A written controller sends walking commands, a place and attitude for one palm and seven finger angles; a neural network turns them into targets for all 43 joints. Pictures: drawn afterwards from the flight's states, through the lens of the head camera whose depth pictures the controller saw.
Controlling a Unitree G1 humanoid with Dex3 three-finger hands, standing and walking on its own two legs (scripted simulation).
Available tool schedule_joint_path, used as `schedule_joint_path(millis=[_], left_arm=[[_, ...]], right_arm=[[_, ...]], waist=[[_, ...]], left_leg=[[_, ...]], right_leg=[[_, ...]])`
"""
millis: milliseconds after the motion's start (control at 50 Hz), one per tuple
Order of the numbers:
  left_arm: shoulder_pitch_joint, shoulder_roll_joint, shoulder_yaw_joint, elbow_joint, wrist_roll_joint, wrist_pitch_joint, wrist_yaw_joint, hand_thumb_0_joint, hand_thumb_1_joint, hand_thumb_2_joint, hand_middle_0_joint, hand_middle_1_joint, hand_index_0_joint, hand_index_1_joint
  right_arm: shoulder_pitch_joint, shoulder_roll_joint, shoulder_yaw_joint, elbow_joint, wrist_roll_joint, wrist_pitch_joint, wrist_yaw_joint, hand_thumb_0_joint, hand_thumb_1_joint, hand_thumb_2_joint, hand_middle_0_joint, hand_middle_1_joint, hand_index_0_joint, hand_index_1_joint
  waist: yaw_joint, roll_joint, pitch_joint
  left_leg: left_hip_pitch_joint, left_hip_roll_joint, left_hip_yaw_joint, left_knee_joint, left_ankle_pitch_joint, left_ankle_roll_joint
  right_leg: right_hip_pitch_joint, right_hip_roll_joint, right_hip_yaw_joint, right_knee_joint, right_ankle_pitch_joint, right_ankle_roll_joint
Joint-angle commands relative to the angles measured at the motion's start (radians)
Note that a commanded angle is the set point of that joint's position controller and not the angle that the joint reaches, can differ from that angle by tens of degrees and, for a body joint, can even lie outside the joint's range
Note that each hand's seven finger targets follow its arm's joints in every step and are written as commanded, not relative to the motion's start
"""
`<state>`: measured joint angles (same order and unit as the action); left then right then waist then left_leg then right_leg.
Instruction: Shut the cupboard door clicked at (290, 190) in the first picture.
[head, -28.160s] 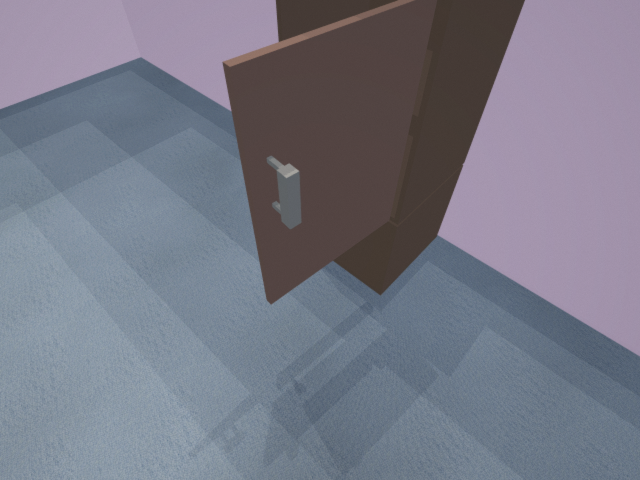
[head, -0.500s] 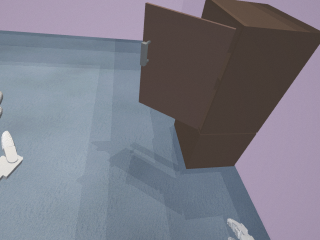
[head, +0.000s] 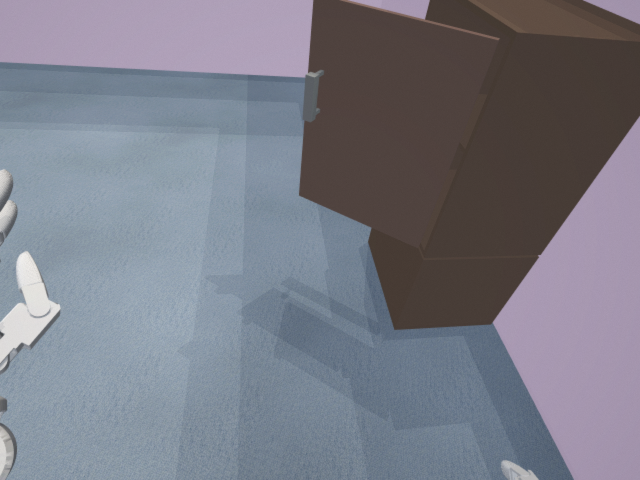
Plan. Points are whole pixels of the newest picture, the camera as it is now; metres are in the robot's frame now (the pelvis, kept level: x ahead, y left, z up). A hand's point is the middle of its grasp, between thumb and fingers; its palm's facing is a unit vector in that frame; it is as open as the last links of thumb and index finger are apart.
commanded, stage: stop stepping back and stand still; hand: left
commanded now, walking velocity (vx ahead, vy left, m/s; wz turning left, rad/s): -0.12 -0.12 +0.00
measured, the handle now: (314, 95) +1.02 +0.06 +0.04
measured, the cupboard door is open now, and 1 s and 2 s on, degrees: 53 53 53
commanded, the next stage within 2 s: let the arm hang, fingers relaxed in 0.62 s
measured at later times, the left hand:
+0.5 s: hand (81, 277) +0.25 +0.26 +0.18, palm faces +0.42 -0.80 -0.44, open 7.4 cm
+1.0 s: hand out of the picture +0.10 +0.18 -0.14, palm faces -0.03 -0.98 -0.18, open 7.3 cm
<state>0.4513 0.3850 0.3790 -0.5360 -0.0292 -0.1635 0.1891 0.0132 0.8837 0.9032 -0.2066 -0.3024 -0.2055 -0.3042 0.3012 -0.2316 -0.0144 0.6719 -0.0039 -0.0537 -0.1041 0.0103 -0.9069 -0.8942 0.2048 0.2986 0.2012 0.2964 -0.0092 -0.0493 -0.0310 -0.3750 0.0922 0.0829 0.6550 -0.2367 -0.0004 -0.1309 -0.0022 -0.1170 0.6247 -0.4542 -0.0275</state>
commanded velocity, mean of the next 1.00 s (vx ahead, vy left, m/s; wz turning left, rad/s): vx -0.02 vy -0.02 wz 0.00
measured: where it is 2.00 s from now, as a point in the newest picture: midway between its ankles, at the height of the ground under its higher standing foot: outside the picture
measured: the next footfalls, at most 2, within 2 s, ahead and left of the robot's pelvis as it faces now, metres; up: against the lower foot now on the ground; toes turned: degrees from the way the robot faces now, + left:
none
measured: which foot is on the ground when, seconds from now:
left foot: down 0.00-1.00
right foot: down 0.00-1.00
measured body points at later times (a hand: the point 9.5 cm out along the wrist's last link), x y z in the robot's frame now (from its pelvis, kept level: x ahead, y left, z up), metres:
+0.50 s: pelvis +0.04 +0.00 +0.02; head +0.04 +0.00 +0.47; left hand +0.22 +0.30 +0.20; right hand +0.19 -0.24 -0.07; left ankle +0.07 +0.12 -0.72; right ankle -0.02 -0.10 -0.72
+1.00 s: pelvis +0.02 +0.02 +0.01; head +0.03 +0.02 +0.46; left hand +0.10 +0.24 -0.12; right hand +0.11 -0.23 -0.12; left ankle +0.07 +0.12 -0.72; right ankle -0.02 -0.10 -0.72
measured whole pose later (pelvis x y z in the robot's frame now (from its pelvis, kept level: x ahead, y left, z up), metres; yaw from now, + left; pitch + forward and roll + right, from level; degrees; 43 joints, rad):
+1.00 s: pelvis +0.02 +0.02 +0.01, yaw +0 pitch +0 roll +0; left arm 0.27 0.17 -0.03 0.80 0.00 0.07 0.01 0.00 0.92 0.90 -0.20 -0.30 -0.20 -0.30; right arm 0.19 -0.24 0.03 0.86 -0.03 0.02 0.01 0.00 -0.91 -0.89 0.20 0.30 0.20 0.30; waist -0.03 0.00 0.02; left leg -0.32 0.03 0.12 0.53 -0.21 0.03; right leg -0.20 -0.04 -0.07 0.55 -0.35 0.00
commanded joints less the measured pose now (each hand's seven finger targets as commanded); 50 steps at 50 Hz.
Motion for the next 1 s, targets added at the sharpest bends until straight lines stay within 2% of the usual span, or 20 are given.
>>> schedule_joint_path(millis=[0, 20, 60, 80, 120, 160, 200, 220, 280, 320, 400, 540, 680, 700, 720, 760, 820, 860, 940, 980], left_arm=[[-0.008, 0.277, 0.22, -0.255, -0.023, -0.103, 0.008, 0.0, 0.9, 0.9, -0.2, -0.3, -0.2, -0.3], [0.013, 0.282, 0.232, -0.248, -0.022, -0.102, -0.002, 0.0, 0.9, 0.9, -0.2, -0.3, -0.2, -0.3], [0.055, 0.258, 0.225, -0.25, -0.025, -0.102, -0.007, 0.0, 0.9, 0.9, -0.2, -0.3, -0.2, -0.3], [0.093, 0.242, 0.22, -0.242, -0.026, -0.097, -0.007, 0.0, 0.9, 0.9, -0.2, -0.3, -0.2, -0.3], [0.153, 0.23, 0.217, -0.212, -0.031, -0.081, -0.013, 0.0, 0.9, 0.9, -0.2, -0.3, -0.2, -0.3], [0.144, 0.235, 0.218, -0.182, -0.036, -0.074, -0.015, 0.0, 0.9, 0.9, -0.2, -0.3, -0.2, -0.3], [0.175, 0.217, 0.207, -0.147, -0.042, -0.058, -0.015, 0.0, 0.9, 0.9, -0.2, -0.3, -0.2, -0.3], [0.173, 0.23, 0.209, -0.146, -0.04, -0.052, -0.011, 0.0, 0.9, 0.9, -0.2, -0.3, -0.2, -0.3], [0.098, 0.218, 0.171, -0.154, -0.035, -0.047, -0.003, 0.0, 0.9, 0.9, -0.2, -0.3, -0.2, -0.3], [0.039, 0.243, 0.175, -0.182, -0.026, -0.047, 0.003, 0.0, 0.9, 0.9, -0.2, -0.3, -0.2, -0.3], [0.041, 0.231, 0.16, -0.178, -0.018, -0.051, 0.004, 0.0, 0.9, 0.9, -0.2, -0.3, -0.2, -0.3], [0.106, 0.218, 0.16, -0.126, -0.021, -0.053, 0.002, 0.0, 0.9, 0.9, -0.2, -0.3, -0.2, -0.3], [0.09, 0.216, 0.151, -0.139, -0.023, -0.057, -0.001, 0.0, 0.9, 0.9, -0.2, -0.3, -0.2, -0.3], [-0.005, 0.035, -0.298, 0.587, 0.042, 0.086, -0.145, 0.0, 0.9, 0.9, -0.2, -0.3, -0.2, -0.3], [-0.019, 0.011, -0.287, 0.618, 0.042, 0.164, -0.171, 0.0, 0.9, 0.9, -0.2, -0.3, -0.2, -0.3], [-0.067, -0.017, -0.305, 0.716, 0.044, 0.172, -0.186, 0.0, 0.9, 0.9, -0.2, -0.3, -0.2, -0.3], [-0.14, -0.001, -0.327, 0.913, 0.049, 0.162, -0.186, 0.0, 0.9, 0.9, -0.2, -0.3, -0.2, -0.3], [-0.162, -0.013, -0.341, 1.04, 0.047, 0.168, -0.176, 0.0, 0.9, 0.9, -0.2, -0.3, -0.2, -0.3], [-0.168, -0.024, -0.354, 1.273, 0.044, 0.175, -0.166, 0.0, 0.9, 0.9, -0.2, -0.3, -0.2, -0.3], [-0.144, -0.045, -0.353, 1.371, 0.042, 0.172, -0.166, 0.0, 0.9, 0.9, -0.2, -0.3, -0.2, -0.3]], right_arm=[[-0.154, -0.085, -0.022, -0.186, -0.007, -0.075, 0.0, 0.0, -0.9, -0.9, 0.2, 0.3, 0.2, 0.3], [-0.16, -0.083, -0.025, -0.181, -0.015, -0.087, 0.009, 0.0, -0.9, -0.9, 0.2, 0.3, 0.2, 0.3], [-0.153, -0.078, -0.021, -0.173, -0.007, -0.089, 0.027, 0.0, -0.9, -0.9, 0.2, 0.3, 0.2, 0.3], [-0.147, -0.082, -0.022, -0.175, 0.0, -0.09, 0.034, 0.0, -0.9, -0.9, 0.2, 0.3, 0.2, 0.3], [-0.135, -0.092, -0.022, -0.188, 0.008, -0.092, 0.042, 0.0, -0.9, -0.9, 0.2, 0.3, 0.2, 0.3], [-0.143, -0.088, -0.018, -0.199, 0.009, -0.084, 0.041, 0.0, -0.9, -0.9, 0.2, 0.3, 0.2, 0.3], [-0.134, -0.08, -0.023, -0.195, 0.02, -0.073, 0.041, 0.0, -0.9, -0.9, 0.2, 0.3, 0.2, 0.3], [-0.132, -0.079, -0.022, -0.191, 0.02, -0.067, 0.04, 0.0, -0.9, -0.9, 0.2, 0.3, 0.2, 0.3], [-0.144, -0.064, -0.013, -0.181, 0.019, -0.056, 0.028, 0.0, -0.9, -0.9, 0.2, 0.3, 0.2, 0.3], [-0.16, -0.067, -0.011, -0.18, 0.019, -0.054, 0.017, 0.0, -0.9, -0.9, 0.2, 0.3, 0.2, 0.3], [-0.171, -0.064, -0.01, -0.189, 0.024, -0.046, 0.011, 0.0, -0.9, -0.9, 0.2, 0.3, 0.2, 0.3], [-0.169, -0.071, -0.014, -0.207, 0.03, -0.028, 0.017, 0.0, -0.9, -0.9, 0.2, 0.3, 0.2, 0.3], [-0.166, -0.085, -0.017, -0.221, 0.029, -0.029, 0.012, 0.0, -0.9, -0.9, 0.2, 0.3, 0.2, 0.3], [-0.259, -0.276, -0.044, -0.072, 0.027, -0.093, 0.109, 0.0, -0.9, -0.9, 0.2, 0.3, 0.2, 0.3], [-0.183, -0.241, -0.066, -0.049, 0.015, -0.055, 0.11, 0.0, -0.9, -0.9, 0.2, 0.3, 0.2, 0.3], [-0.141, -0.2, -0.033, -0.037, 0.004, -0.011, 0.108, 0.0, -0.9, -0.9, 0.2, 0.3, 0.2, 0.3], [-0.144, -0.184, -0.014, -0.002, -0.012, 0.023, 0.106, 0.0, -0.9, -0.9, 0.2, 0.3, 0.2, 0.3], [-0.126, -0.162, -0.006, 0.039, -0.02, 0.045, 0.105, 0.0, -0.9, -0.9, 0.2, 0.3, 0.2, 0.3], [-0.117, -0.138, 0.004, 0.142, -0.022, 0.065, 0.102, 0.0, -0.9, -0.9, 0.2, 0.3, 0.2, 0.3], [-0.104, -0.111, 0.005, 0.198, -0.02, 0.067, 0.096, 0.0, -0.9, -0.9, 0.2, 0.3, 0.2, 0.3]], waist=[[-0.018, 0.385, -0.043], [-0.005, 0.324, -0.031], [-0.004, 0.226, -0.067], [-0.003, 0.221, -0.085], [-0.004, 0.216, -0.1], [-0.008, 0.184, -0.085], [-0.006, 0.067, -0.084], [-0.012, 0.044, -0.099], [-0.019, 0.024, -0.116], [-0.016, 0.062, -0.125], [-0.006, 0.088, -0.122], [-0.006, 0.09, -0.076], [-0.001, 0.127, -0.08], [-0.021, 0.148, 0.013], [-0.017, 0.131, -0.08], [0.003, 0.048, -0.052], [-0.001, -0.135, -0.035], [-0.005, -0.119, -0.031], [0.0, 0.078, 0.005], [0.001, 0.123, 0.023]], left_leg=[[0.238, 0.247, -0.439, -0.397, 0.001, 0.127], [0.181, 0.253, -0.447, -0.412, 0.003, 0.13], [0.169, 0.232, -0.297, -0.351, 0.075, 0.111], [0.17, 0.206, -0.211, -0.319, 0.099, 0.085], [0.112, 0.151, -0.118, -0.284, 0.08, 0.042], [0.031, 0.129, -0.091, -0.28, 0.004, 0.027], [0.058, 0.08, -0.059, -0.211, -0.003, 0.014], [0.09, 0.054, -0.044, -0.171, 0.028, 0.006], [0.155, 0.028, -0.035, -0.128, 0.124, 0.003], [0.177, 0.027, -0.037, -0.139, 0.177, 0.006], [0.19, 0.03, -0.029, -0.149, 0.282, 0.016], [0.138, 0.016, -0.035, -0.148, 0.241, 0.009], [0.152, 0.027, -0.044, -0.192, 0.224, 0.015], [0.087, 0.052, -0.05, -0.074, 0.43, 0.018], [0.153, 0.058, -0.043, -0.092, 0.404, 0.015], [0.072, 0.076, -0.085, -0.127, 0.255, 0.042], [0.104, 0.043, -0.102, -0.127, 0.227, 0.032], [0.145, 0.027, -0.094, -0.143, 0.258, 0.028], [0.151, 0.03, -0.104, -0.241, 0.159, 0.028], [0.149, 0.021, -0.098, -0.27, 0.063, 0.024]], right_leg=[[-0.273, 0.015, 0.081, 0.206, -0.087, 0.015], [-0.247, 0.004, 0.116, 0.209, -0.076, 0.021], [-0.172, -0.007, 0.102, 0.063, 0.012, 0.031], [-0.128, 0.001, 0.077, -0.028, 0.067, 0.035], [-0.031, 0.01, 0.06, -0.15, 0.2, 0.035], [0.014, -0.009, 0.088, -0.158, 0.274, 0.034], [-0.026, -0.035, 0.149, -0.197, 0.342, 0.019], [-0.048, -0.068, 0.193, -0.213, 0.404, 0.002], [-0.08, -0.107, 0.224, -0.214, 0.542, -0.006], [-0.071, -0.105, 0.205, -0.198, 0.584, 0.002], [-0.043, -0.082, 0.168, -0.187, 0.63, 0.023], [-0.046, -0.092, 0.171, -0.219, 0.573, 0.015], [-0.055, -0.063, 0.152, -0.223, 0.482, 0.026], [-0.144, -0.14, 0.069, -0.087, 0.616, 0.01], [-0.152, -0.125, 0.135, -0.13, 0.55, 0.008], [-0.144, -0.101, 0.098, -0.117, 0.358, 0.009], [-0.143, -0.118, 0.139, -0.154, 0.373, -0.013], [-0.137, -0.13, 0.145, -0.16, 0.383, -0.018], [-0.103, -0.1, 0.149, -0.212, 0.206, -0.002], [-0.097, -0.098, 0.157, -0.245, 0.181, -0.008]])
